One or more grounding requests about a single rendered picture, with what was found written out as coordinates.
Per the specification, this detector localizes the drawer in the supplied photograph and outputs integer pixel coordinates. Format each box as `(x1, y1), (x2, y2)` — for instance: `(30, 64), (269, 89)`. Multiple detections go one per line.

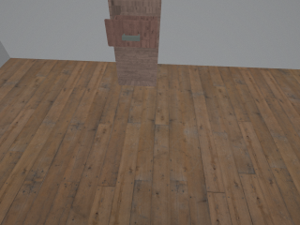
(104, 15), (158, 49)

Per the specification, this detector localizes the cabinet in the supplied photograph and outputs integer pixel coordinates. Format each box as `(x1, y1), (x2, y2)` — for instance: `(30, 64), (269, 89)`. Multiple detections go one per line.
(108, 0), (162, 87)

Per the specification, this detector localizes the handle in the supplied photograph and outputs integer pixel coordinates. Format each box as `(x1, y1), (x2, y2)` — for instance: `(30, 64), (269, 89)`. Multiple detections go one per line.
(122, 34), (141, 41)

